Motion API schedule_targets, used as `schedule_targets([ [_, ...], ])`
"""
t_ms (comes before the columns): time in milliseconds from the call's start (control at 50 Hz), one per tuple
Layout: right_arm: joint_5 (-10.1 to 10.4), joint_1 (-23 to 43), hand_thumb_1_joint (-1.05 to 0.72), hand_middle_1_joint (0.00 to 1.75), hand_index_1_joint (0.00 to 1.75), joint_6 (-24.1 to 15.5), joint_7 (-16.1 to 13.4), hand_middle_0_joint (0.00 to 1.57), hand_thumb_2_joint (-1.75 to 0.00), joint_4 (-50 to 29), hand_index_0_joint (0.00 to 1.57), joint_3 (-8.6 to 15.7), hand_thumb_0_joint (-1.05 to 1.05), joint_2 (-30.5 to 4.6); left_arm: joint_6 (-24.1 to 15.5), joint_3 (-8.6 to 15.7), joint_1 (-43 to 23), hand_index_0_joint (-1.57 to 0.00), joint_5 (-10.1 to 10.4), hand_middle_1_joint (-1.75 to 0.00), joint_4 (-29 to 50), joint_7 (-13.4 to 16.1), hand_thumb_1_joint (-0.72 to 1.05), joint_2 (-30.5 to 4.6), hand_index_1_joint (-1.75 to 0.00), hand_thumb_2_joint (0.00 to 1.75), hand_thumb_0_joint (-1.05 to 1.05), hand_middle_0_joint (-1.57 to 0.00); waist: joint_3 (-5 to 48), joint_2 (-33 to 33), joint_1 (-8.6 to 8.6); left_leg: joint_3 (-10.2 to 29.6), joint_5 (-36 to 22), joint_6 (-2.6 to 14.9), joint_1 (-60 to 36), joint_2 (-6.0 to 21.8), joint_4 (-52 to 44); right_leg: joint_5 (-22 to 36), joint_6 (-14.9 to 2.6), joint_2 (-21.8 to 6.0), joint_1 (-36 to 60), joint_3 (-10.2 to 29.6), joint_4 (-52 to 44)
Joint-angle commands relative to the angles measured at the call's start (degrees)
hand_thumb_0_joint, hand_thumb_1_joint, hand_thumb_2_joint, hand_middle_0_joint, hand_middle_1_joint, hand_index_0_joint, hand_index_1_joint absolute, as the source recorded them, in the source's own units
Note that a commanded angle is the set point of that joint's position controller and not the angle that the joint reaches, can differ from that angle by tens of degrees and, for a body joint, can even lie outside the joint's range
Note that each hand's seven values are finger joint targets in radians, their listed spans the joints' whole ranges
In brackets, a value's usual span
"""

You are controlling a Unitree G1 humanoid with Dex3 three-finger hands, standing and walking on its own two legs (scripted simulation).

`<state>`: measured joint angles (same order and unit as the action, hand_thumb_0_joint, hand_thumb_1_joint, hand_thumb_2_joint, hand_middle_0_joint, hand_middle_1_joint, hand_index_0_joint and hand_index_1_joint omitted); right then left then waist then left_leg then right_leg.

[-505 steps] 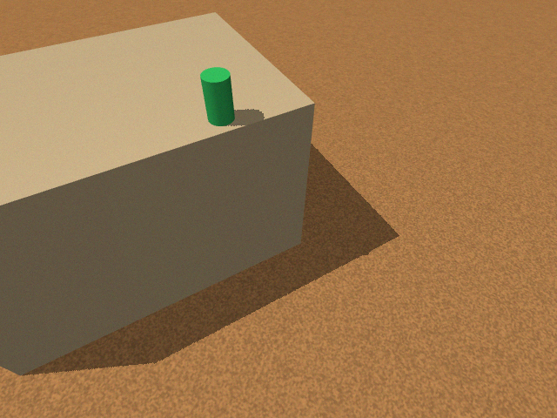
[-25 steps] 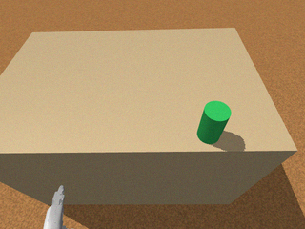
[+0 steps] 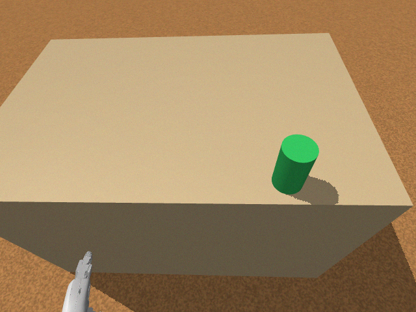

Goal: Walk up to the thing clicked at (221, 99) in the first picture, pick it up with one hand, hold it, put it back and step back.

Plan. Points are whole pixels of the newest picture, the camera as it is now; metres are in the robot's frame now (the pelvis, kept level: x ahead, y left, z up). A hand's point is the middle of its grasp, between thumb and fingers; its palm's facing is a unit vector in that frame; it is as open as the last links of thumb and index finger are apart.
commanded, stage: go down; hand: right
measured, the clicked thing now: (292, 166) +0.42 -0.15 +0.00
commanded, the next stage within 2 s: approach in 0.66 s
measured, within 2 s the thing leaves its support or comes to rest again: neither
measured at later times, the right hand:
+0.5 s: hand out of the picture +0.36 -0.34 +0.12, palm faces +0.09 +1.00 +0.00, open 17.7 cm
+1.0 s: hand (410, 161) +0.37 -0.32 +0.10, palm faces +0.06 +1.00 +0.02, open 17.7 cm
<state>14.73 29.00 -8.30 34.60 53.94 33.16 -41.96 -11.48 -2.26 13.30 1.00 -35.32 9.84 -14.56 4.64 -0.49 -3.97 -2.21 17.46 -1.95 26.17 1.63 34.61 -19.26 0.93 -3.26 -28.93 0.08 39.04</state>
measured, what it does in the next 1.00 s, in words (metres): stands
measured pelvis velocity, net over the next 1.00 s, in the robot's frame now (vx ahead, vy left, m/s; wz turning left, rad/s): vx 0.00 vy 0.01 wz -0.01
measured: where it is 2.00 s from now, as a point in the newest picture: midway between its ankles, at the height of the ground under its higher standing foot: outside the picture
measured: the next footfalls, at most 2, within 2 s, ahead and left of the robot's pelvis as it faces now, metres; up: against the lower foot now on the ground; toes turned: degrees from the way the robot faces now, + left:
none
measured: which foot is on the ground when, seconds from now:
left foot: down 0.00-1.00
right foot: down 0.00-1.00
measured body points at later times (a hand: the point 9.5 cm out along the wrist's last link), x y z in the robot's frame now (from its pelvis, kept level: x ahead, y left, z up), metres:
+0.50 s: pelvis +0.00 +0.00 +0.00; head +0.04 -0.01 +0.44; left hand +0.15 +0.27 -0.07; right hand +0.35 -0.39 +0.12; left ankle -0.01 +0.15 -0.72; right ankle +0.00 -0.12 -0.72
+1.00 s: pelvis +0.00 +0.01 -0.01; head +0.05 -0.01 +0.44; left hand +0.16 +0.26 -0.07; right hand +0.36 -0.37 +0.10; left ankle -0.01 +0.15 -0.72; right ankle +0.00 -0.12 -0.72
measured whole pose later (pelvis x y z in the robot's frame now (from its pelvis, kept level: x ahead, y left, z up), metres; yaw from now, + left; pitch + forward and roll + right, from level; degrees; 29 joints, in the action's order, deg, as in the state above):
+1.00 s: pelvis +0.00 +0.01 -0.01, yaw -1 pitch +10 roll +1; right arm 15.9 27.8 -9.7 35.0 53.7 30.2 -38.3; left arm -12.8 -2.6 14.3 0.4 -32.8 9.9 -14.8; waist 5.1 -0.4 -3.6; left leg -2.6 19.7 -1.6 29.7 2.0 39.2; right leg -20.4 1.3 -3.0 -32.0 0.7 42.0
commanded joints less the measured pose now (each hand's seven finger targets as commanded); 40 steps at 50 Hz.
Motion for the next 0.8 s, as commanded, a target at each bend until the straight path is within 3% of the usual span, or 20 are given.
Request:
schedule_targets([
  [0,2.00,17.93,0.59,0.05,0.05,-3.54,0.04,0.04,-0.06,-11.58,0.04,3.77,0.00,-21.35,-3.03,4.69,-1.98,-0.05,-0.08,-0.05,9.47,0.98,-0.54,-10.52,-0.04,0.04,0.00,-0.04,18.71,9.55,0.55,-0.74,-14.76,2.86,-4.51,-2.56,-2.47,21.49,-0.72,1.21,14.10,1.32,-4.29],
  [40,2.29,17.87,0.58,0.05,0.05,-3.40,0.05,0.04,-0.05,-11.40,0.05,3.13,0.00,-19.82,-3.10,3.38,-1.54,-0.05,-0.03,-0.05,8.70,0.83,-0.54,-9.01,-0.04,0.05,0.00,-0.04,17.19,9.38,0.99,-0.78,-13.73,2.87,-4.34,-2.50,-2.61,19.56,-0.85,1.34,12.73,1.20,-4.54],
  [120,1.72,18.96,0.61,0.05,0.05,-3.38,-0.80,0.04,-0.05,-13.23,0.05,4.02,0.00,-22.15,-3.23,4.77,-0.65,-0.05,-0.02,-0.05,9.93,1.21,-0.53,-10.41,-0.04,0.04,0.00,-0.04,17.12,9.12,0.95,-0.29,-14.26,2.74,-5.15,-2.06,-2.85,16.98,-1.26,1.89,12.34,0.64,-4.67],
  [160,2.01,18.22,0.61,0.05,0.05,-3.33,-0.73,0.04,-0.06,-12.61,0.04,3.73,0.00,-20.75,-3.39,2.75,-0.72,-0.05,0.05,-0.05,9.84,0.91,-0.53,-8.15,-0.04,0.04,0.00,-0.04,15.55,8.54,1.17,-0.27,-13.33,2.58,-5.12,-1.98,-2.84,15.12,-1.46,2.01,10.72,0.60,-4.74],
  [180,1.81,19.12,0.61,0.05,0.05,-3.66,-0.88,0.04,-0.05,-13.49,0.04,3.84,0.00,-21.61,-3.72,3.80,-2.10,-0.05,0.07,-0.05,11.43,1.04,-0.53,-9.17,-0.04,0.04,0.00,-0.04,15.59,8.15,0.66,0.08,-12.87,2.40,-5.34,-1.77,-2.85,13.66,-1.69,2.21,10.01,0.46,-4.72],
  [200,1.73,18.74,0.61,0.05,0.05,-3.68,-0.96,0.04,-0.06,-13.81,0.05,4.93,0.00,-23.64,-3.61,5.43,0.01,-0.05,0.01,-0.05,9.88,1.28,-0.53,-11.07,-0.04,0.04,0.00,-0.04,16.20,8.16,0.86,0.00,-13.06,2.43,-5.19,-1.81,-2.67,13.80,-1.64,2.13,10.59,0.55,-4.77],
  [260,2.16,16.84,0.61,0.05,0.05,-3.59,0.09,0.04,-0.05,-11.44,0.05,4.00,0.00,-21.25,-3.73,2.83,-0.21,-0.05,0.07,-0.05,8.85,0.95,-0.53,-8.05,-0.04,0.04,0.00,-0.04,14.41,8.85,1.14,-0.28,-12.90,2.43,-3.94,-1.93,-2.25,14.35,-1.42,2.03,9.76,0.82,-4.46],
  [360,2.28,18.68,0.61,0.05,0.05,-4.47,1.03,0.04,-0.05,-13.52,0.04,3.40,0.00,-21.59,-4.28,3.34,-3.08,-0.05,-0.08,-0.05,10.58,1.32,-0.53,-9.57,-0.04,0.05,0.00,-0.04,19.43,9.16,0.83,-0.05,-15.14,2.48,-4.11,-1.99,-0.99,17.91,-1.27,1.83,12.05,1.19,-3.17],
  [380,2.54,19.15,0.61,0.05,0.05,-4.57,1.18,0.03,-0.05,-13.84,0.04,3.98,0.00,-22.32,-4.10,3.39,-1.37,-0.05,-0.09,-0.05,9.07,1.37,-0.54,-9.42,-0.05,0.05,0.00,-0.04,18.97,10.92,0.76,0.00,-14.75,2.59,-3.67,-1.87,-1.16,18.08,-1.07,1.88,12.59,0.98,-3.09],
  [420,2.71,18.40,0.61,0.05,0.05,-4.40,1.25,0.04,-0.05,-13.65,0.05,2.90,0.00,-20.50,-4.06,3.57,-1.11,-0.05,-0.14,-0.05,8.33,1.43,-0.54,-9.70,-0.04,0.05,0.00,-0.04,18.18,10.40,0.61,-0.33,-14.14,2.65,-2.63,-2.20,-1.02,18.96,-0.89,1.62,12.81,1.36,-3.25],
  [500,2.63,17.98,0.61,0.05,0.05,-4.22,0.65,0.04,-0.06,-14.16,0.04,5.11,0.00,-23.48,-3.85,3.93,0.19,-0.05,-0.28,-0.05,7.16,1.65,-0.53,-10.12,-0.04,0.04,0.00,-0.04,18.08,10.40,1.16,-0.35,-13.72,2.61,-3.77,-2.05,-1.36,16.98,-1.09,1.92,11.66,1.12,-3.49],
  [520,2.57,18.73,0.61,0.05,0.05,-4.29,0.62,0.04,-0.06,-14.45,0.04,4.81,0.00,-22.94,-4.17,3.64,-2.33,-0.05,-0.14,-0.05,10.64,1.69,-0.53,-10.02,-0.04,0.04,0.00,-0.04,18.46,10.33,0.85,-0.39,-13.66,2.64,-3.78,-2.06,-1.37,17.26,-1.03,1.85,12.30,1.16,-3.46],
  [560,2.70,16.49,0.61,0.05,0.05,-3.85,0.53,0.04,-0.05,-13.85,0.04,5.08,0.00,-22.74,-3.98,4.52,0.07,-0.05,-0.19,-0.05,8.70,1.82,-0.53,-10.41,-0.04,0.04,0.00,-0.04,17.23,10.42,1.40,-0.78,-13.29,2.66,-3.55,-2.34,-1.37,18.33,-0.88,1.63,12.45,1.25,-3.71],
  [580,2.40,15.06,0.61,0.05,0.05,-3.64,0.40,0.04,-0.05,-13.55,0.04,4.89,0.00,-22.57,-3.72,4.12,-0.18,-0.05,-0.14,-0.05,8.06,1.63,-0.53,-9.68,-0.04,0.04,0.00,-0.04,15.42,10.67,2.03,-0.40,-12.93,2.69,-3.85,-2.05,-1.55,16.20,-1.13,2.03,10.70,0.83,-3.97],
  [600,2.53,15.14,0.61,0.05,0.05,-3.51,0.46,0.04,-0.05,-13.04,0.04,5.21,0.00,-22.66,-3.85,3.75,0.25,-0.05,-0.14,-0.05,8.77,1.62,-0.53,-9.36,-0.04,0.04,0.00,-0.04,15.21,9.11,1.35,-0.23,-13.12,2.43,-4.27,-1.95,-1.84,14.97,-1.43,2.22,9.87,0.76,-3.83],
  [640,2.68,15.89,0.61,0.05,0.05,-3.43,0.79,0.03,-0.06,-13.48,0.04,6.07,0.00,-23.15,-4.43,3.61,-2.11,-0.05,-0.04,-0.05,12.17,1.82,-0.53,-9.51,-0.04,0.04,0.00,-0.04,18.75,6.67,1.29,0.34,-15.80,2.00,-6.99,-1.47,-1.62,16.42,-1.89,2.53,10.02,0.57,-3.10],
  [680,2.75,14.94,0.61,0.05,0.05,-3.31,1.31,0.03,-0.06,-11.69,0.04,5.49,0.00,-22.34,-4.13,2.47,-0.98,-0.05,0.02,-0.05,10.09,1.79,-0.53,-8.10,-0.04,0.04,0.00,-0.04,16.09,6.82,1.50,0.70,-16.75,1.86,-6.18,-1.20,-1.29,16.93,-2.07,2.79,8.41,0.37,-2.74],
  [700,2.84,14.39,0.61,0.05,0.05,-3.17,1.63,0.03,-0.05,-11.13,0.04,4.89,0.00,-21.61,-4.08,2.45,0.46,-0.05,0.00,-0.05,9.96,1.89,-0.53,-8.27,-0.04,0.04,0.00,-0.04,15.75,6.68,0.81,0.39,-15.53,1.97,-5.03,-1.53,-1.28,16.41,-1.97,2.50,9.11,0.64,-3.04],
  [740,2.65,14.86,0.61,0.06,0.06,-3.19,1.80,0.03,-0.06,-11.28,0.05,4.01,0.00,-20.46,-4.37,3.65,-0.87,-0.04,-0.11,-0.04,11.57,2.04,-0.55,-9.73,-0.04,0.05,0.00,-0.04,18.24,6.82,0.73,0.48,-17.38,2.07,-5.38,-1.47,-0.75,18.71,-1.81,2.49,10.74,0.57,-2.52],
  [780,2.82,17.38,0.61,0.04,0.04,-3.40,2.09,0.05,-0.03,-13.48,0.06,3.22,0.00,-20.25,-4.37,2.41,-0.32,-0.04,-0.11,-0.05,11.07,1.83,-0.55,-8.65,-0.05,0.05,0.00,-0.05,18.08,8.26,0.46,0.40,-18.49,2.07,-4.53,-1.55,-0.34,20.63,-1.62,2.43,11.62,0.53,-1.93],
])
